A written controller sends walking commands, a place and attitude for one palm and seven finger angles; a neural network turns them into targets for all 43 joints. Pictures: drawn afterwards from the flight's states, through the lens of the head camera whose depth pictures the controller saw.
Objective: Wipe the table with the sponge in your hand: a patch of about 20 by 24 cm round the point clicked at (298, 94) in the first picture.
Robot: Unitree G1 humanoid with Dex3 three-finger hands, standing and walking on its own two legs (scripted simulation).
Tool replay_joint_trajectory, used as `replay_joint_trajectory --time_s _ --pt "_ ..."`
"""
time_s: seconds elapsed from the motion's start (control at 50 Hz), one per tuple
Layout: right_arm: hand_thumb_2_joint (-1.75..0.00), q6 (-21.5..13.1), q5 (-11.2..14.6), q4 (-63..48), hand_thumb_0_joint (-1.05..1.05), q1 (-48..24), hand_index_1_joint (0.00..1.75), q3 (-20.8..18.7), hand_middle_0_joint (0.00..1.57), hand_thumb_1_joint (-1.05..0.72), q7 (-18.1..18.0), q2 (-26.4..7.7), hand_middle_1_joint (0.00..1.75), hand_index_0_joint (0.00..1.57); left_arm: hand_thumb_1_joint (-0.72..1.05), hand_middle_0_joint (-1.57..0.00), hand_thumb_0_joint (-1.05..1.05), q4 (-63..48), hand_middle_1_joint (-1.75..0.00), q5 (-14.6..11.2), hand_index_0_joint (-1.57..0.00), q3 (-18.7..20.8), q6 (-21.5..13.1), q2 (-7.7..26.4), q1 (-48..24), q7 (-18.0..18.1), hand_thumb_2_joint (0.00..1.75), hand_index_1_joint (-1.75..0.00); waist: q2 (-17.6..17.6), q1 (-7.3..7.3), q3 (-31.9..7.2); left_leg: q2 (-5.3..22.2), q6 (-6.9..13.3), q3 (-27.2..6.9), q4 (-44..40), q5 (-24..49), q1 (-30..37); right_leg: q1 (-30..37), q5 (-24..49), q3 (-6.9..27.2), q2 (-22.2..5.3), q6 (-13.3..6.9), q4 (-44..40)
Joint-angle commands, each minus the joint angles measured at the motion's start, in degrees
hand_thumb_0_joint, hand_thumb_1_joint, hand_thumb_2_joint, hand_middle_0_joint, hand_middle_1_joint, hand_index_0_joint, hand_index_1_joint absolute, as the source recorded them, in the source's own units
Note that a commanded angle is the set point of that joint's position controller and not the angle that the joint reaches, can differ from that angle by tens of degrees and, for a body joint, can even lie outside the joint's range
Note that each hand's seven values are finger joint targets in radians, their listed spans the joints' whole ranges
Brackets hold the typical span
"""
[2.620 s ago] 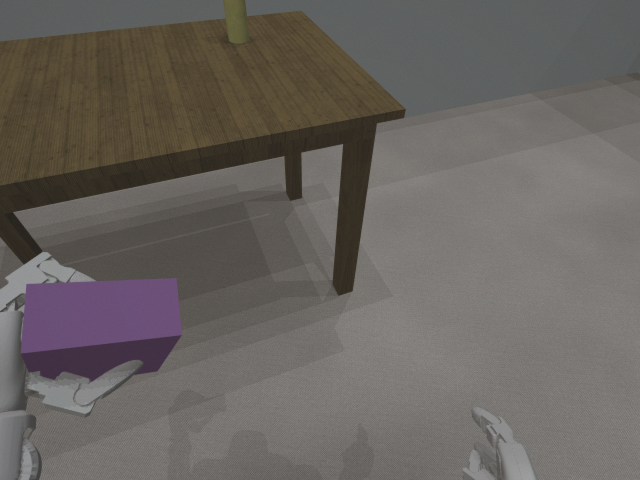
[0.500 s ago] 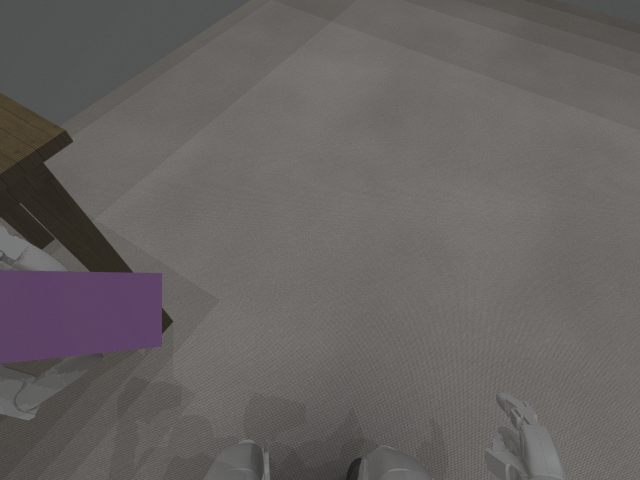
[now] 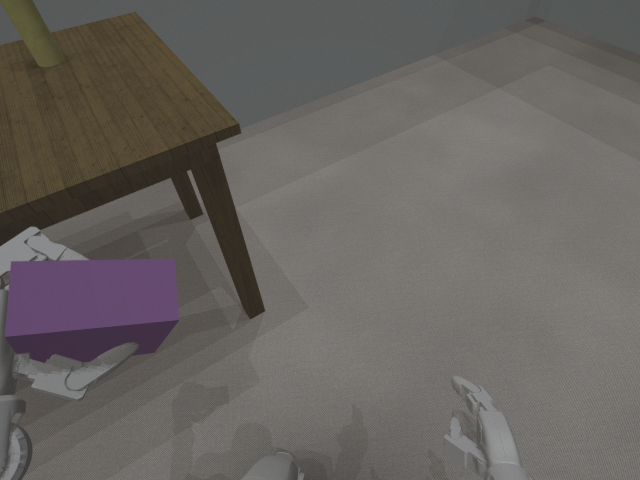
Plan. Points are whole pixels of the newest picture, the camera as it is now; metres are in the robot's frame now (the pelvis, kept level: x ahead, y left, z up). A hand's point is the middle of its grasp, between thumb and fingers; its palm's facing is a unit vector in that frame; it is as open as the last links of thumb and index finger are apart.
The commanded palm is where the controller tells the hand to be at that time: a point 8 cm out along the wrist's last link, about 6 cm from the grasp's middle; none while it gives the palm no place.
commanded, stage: turn to face it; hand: left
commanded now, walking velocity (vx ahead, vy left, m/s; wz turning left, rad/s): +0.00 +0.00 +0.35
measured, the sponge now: (119, 314) +0.22 +0.21 +0.17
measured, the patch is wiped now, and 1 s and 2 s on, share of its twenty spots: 0.00 0.00 0.00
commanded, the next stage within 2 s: take the last steps up to it in 0.14 s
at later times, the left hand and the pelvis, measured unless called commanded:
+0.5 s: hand out of the picture +0.10 +0.27 +0.20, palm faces +0.56 -0.72 -0.41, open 9.7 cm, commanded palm +0.04 +0.30 +0.19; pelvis -0.06 +0.00 +0.01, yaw +11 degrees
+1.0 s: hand out of the picture +0.14 +0.26 +0.19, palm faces +0.58 -0.70 -0.43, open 9.7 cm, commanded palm +0.08 +0.29 +0.19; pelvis -0.01 -0.02 +0.01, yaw +13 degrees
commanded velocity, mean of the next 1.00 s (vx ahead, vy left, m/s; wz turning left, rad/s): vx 0.23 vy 0.04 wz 0.12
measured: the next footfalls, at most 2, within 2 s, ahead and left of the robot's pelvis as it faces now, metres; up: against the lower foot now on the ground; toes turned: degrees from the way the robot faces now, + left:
left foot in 0.30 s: -0.04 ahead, +0.12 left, +0.00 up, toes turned +16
right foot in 0.66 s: +0.00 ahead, -0.12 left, +0.00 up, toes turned +4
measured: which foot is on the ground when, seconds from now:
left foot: up 0.00-0.28, down 0.30-0.66, up 0.68-1.00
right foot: down 0.00-0.32, up 0.34-0.64, down 0.66-1.00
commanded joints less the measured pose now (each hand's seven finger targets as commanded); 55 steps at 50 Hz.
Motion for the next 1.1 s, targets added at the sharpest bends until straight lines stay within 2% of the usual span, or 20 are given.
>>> replay_joint_trajectory --time_s 0.0,0.04,0.14,0.22,0.26,0.3,0.32,0.42,0.58,0.62,0.64,0.66,0.68,0.74,0.78,0.96,0.98,1.02,1.04,1.08 --pt "-0.90 -1.19 -0.19 -7.48 0.00 -3.76 0.30 -2.52 0.20 -0.90 -1.65 -6.17 0.30 0.20 0.10 -1.20 0.00 -9.30 -1.60 0.12 -1.20 6.33 -3.32 9.50 -4.45 1.31 1.30 -1.60 -12.32 -2.82 -4.34 0.86 -1.51 4.73 25.17 -5.32 -4.19 0.52 26.92 10.93 -19.53 -5.96 -13.67" --pt "-0.90 -1.05 -0.44 -7.47 0.00 -4.31 0.30 -2.00 0.20 -0.90 -2.79 -5.90 0.30 0.20 0.10 -1.20 0.00 -6.82 -1.60 0.94 -1.20 7.48 -4.72 10.24 -3.95 1.65 1.30 -1.60 -12.75 -2.53 -5.32 1.24 -1.46 7.77 17.74 -5.62 -2.02 4.21 39.73 4.29 -17.74 -4.34 -10.83" --pt "-0.90 -0.76 -1.34 -9.26 0.00 -2.68 0.30 -2.63 0.20 -0.90 -3.43 -6.18 0.30 0.20 0.10 -1.20 0.00 -9.47 -1.60 1.54 -1.20 8.46 -5.70 10.28 -0.73 3.09 1.30 -1.60 -13.64 -0.74 -10.24 0.10 0.31 12.52 0.81 -6.41 2.80 11.74 45.47 5.12 -18.57 -5.41 -7.93" --pt "-0.90 -0.01 -1.16 -9.72 0.00 0.53 0.30 -3.61 0.20 -0.90 -2.99 -6.95 0.30 0.20 0.10 -1.20 0.00 -12.81 -1.60 1.31 -1.20 8.35 -5.94 9.42 0.80 3.84 1.30 -1.60 -12.16 -2.30 -13.97 -0.64 0.75 12.78 -14.52 0.73 10.46 13.12 43.44 4.23 -17.16 -3.56 -2.43" --pt "-0.90 0.16 -0.72 -10.14 0.00 1.62 0.30 -4.85 0.20 -0.90 -2.95 -8.42 0.30 0.20 0.10 -1.20 0.00 -15.45 -1.60 0.68 -1.20 7.58 -6.43 9.48 -0.65 3.96 1.30 -1.60 -5.70 -3.75 -15.17 3.96 2.70 9.67 -22.02 13.89 22.33 4.96 28.55 1.87 -13.74 0.45 5.59" --pt "-0.90 -1.47 -0.11 -10.74 0.00 1.03 0.30 -5.52 0.20 -0.90 -2.04 -10.90 0.30 0.20 0.10 -1.20 0.00 -17.21 -1.60 0.21 -1.20 7.17 -8.05 9.89 -1.64 3.47 1.30 -1.60 12.49 -2.20 -11.98 21.46 12.63 -11.69 -23.51 37.48 29.36 -15.50 -16.31 -0.04 -3.44 4.21 20.01" --pt "-0.90 -2.27 -1.08 -8.72 0.00 1.25 0.30 -4.41 0.20 -0.90 -1.98 -9.47 0.30 0.20 0.10 -1.20 0.00 -16.75 -1.60 1.74 -1.20 7.72 -8.64 11.03 -2.37 3.15 1.30 -1.60 16.08 -3.37 -9.59 23.17 15.51 -17.32 -26.13 31.83 26.54 -20.12 -18.42 2.34 -3.71 3.71 28.24" --pt "-0.90 -3.95 0.37 -5.86 0.00 0.44 0.30 -5.10 0.20 -0.90 -1.08 -9.70 0.30 0.20 0.10 -1.20 0.00 -10.83 -1.60 2.06 -1.20 5.13 -8.75 7.13 -1.63 1.75 1.30 -1.60 8.75 -2.99 -3.92 14.93 12.82 -4.06 -30.40 3.01 14.61 -17.61 -3.98 1.25 -4.24 4.02 29.47" --pt "-0.90 -3.82 -0.62 -5.32 0.00 -1.01 0.30 -3.38 0.20 -0.90 -3.07 -8.93 0.30 0.20 0.10 -1.20 0.00 -6.32 -1.60 2.02 -1.20 3.36 -7.69 6.78 -7.80 1.72 1.30 -1.60 8.27 -2.36 -4.65 12.22 9.78 -0.44 -28.19 -15.41 8.06 1.91 -6.30 -5.09 0.28 3.41 -0.72" --pt "-0.90 -3.09 -0.80 -4.83 0.00 -0.55 0.30 -3.39 0.20 -0.90 -3.08 -8.13 0.30 0.20 0.10 -1.20 0.00 -5.48 -1.60 2.71 -1.20 4.25 -7.20 8.44 -8.31 2.02 1.30 -1.60 -0.17 -2.14 -5.91 8.13 7.05 3.40 -14.39 -14.82 0.65 10.79 -7.91 3.37 -4.84 0.06 -10.85" --pt "-0.90 -2.69 -0.82 -5.28 0.00 -0.81 0.30 -3.36 0.20 -0.90 -2.84 -7.01 0.30 0.20 0.10 -1.20 0.00 -6.23 -1.60 2.78 -1.20 5.40 -7.09 10.62 -9.31 2.11 1.30 -1.60 -13.61 -2.12 -5.60 2.20 4.34 9.00 1.77 -12.83 -7.96 12.95 -15.70 23.05 -16.36 -5.72 -18.47" --pt "-0.90 -3.30 -0.68 -5.82 0.00 -2.91 0.30 -3.46 0.20 -0.90 -2.60 -7.75 0.30 0.20 0.10 -1.20 0.00 -7.64 -1.60 2.16 -1.20 6.90 -7.38 12.80 -11.28 2.42 1.30 -1.60 -18.66 -0.80 -4.39 0.11 2.63 7.65 15.96 -12.20 -12.45 10.78 -16.61 36.34 -25.25 -10.16 -23.32" --pt "-0.90 -3.69 -1.12 -5.22 0.00 -2.87 0.30 -4.01 0.20 -0.90 -2.13 -8.74 0.30 0.20 0.10 -1.20 0.00 -7.95 -1.60 1.74 -1.20 6.57 -7.83 12.05 -12.48 2.28 1.30 -1.60 -17.41 -1.87 -4.20 1.78 1.79 3.66 22.08 -7.30 -12.42 8.35 -18.04 36.78 -25.30 -10.87 -23.73" --pt "-0.90 -2.47 -0.64 -3.97 0.00 -2.41 0.30 -3.22 0.20 -0.90 -2.19 -7.75 0.30 0.20 0.10 -1.20 0.00 -6.52 -1.60 1.60 -1.20 7.65 -9.35 10.83 -5.77 1.40 1.30 -1.60 -8.39 -2.32 -2.21 4.10 0.36 5.15 21.40 0.30 -9.78 6.19 5.74 16.64 -19.01 -7.86 -19.00" --pt "-0.90 -2.09 -0.54 -4.89 0.00 -2.89 0.30 -3.40 0.20 -0.90 -2.57 -7.60 0.30 0.20 0.10 -1.20 0.00 -6.53 -1.60 1.59 -1.20 7.70 -10.00 10.45 -5.79 1.36 1.30 -1.60 -9.97 -2.55 -3.42 4.42 0.72 7.42 12.91 1.50 -5.30 5.91 13.49 10.92 -17.50 -6.88 -17.35" --pt "-0.90 -2.29 -0.42 -8.12 0.00 0.73 0.30 -4.90 0.20 -0.90 -2.76 -8.01 0.30 0.20 0.10 -1.20 0.00 -8.37 -1.60 1.18 -1.20 6.51 -9.31 8.61 -4.24 3.17 1.30 -1.60 -10.03 -2.45 -7.85 1.25 2.77 16.01 -17.43 8.19 16.30 5.52 11.50 6.16 -12.96 -4.38 -6.74" --pt "-0.90 -2.46 -0.30 -8.18 0.00 1.37 0.30 -5.45 0.20 -0.90 -2.98 -9.04 0.30 0.20 0.10 -1.20 0.00 -10.29 -1.60 1.16 -1.20 6.04 -9.71 8.70 -5.98 3.15 1.30 -1.60 -4.73 -3.45 -8.86 2.97 4.01 13.45 -19.94 9.12 23.19 1.09 12.12 4.94 -11.05 -2.76 1.63" --pt "-0.90 -2.77 0.09 -8.94 0.00 1.27 0.30 -5.68 0.20 -0.90 -2.40 -10.44 0.30 0.20 0.10 -1.20 0.00 -12.14 -1.60 1.02 -1.20 6.31 -10.77 9.05 -7.13 3.17 1.30 -1.60 14.23 -3.47 -10.88 21.74 14.49 -14.95 -24.85 23.26 35.46 -18.95 -15.26 0.39 -1.24 1.93 25.46" --pt "-0.90 -3.16 -0.62 -7.87 0.00 0.79 0.30 -4.68 0.20 -0.90 -2.37 -9.32 0.30 0.20 0.10 -1.20 0.00 -9.76 -1.60 1.65 -1.20 7.67 -10.79 11.75 -6.09 2.80 1.30 -1.60 13.89 -3.63 -10.00 24.71 17.30 -20.71 -27.69 17.33 30.89 -21.71 -17.90 4.44 -2.33 1.49 33.82" --pt "-0.90 -3.96 -0.31 -6.70 0.00 0.36 0.30 -4.98 0.20 -0.90 -2.05 -9.04 0.30 0.20 0.10 -1.20 0.00 -12.20 -1.60 1.74 -1.20 8.61 -10.77 12.50 -5.78 2.16 1.30 -1.60 8.40 -3.36 -6.12 23.96 18.58 -16.77 -27.55 14.02 26.84 -26.26 -13.53 7.09 -5.42 2.24 35.37"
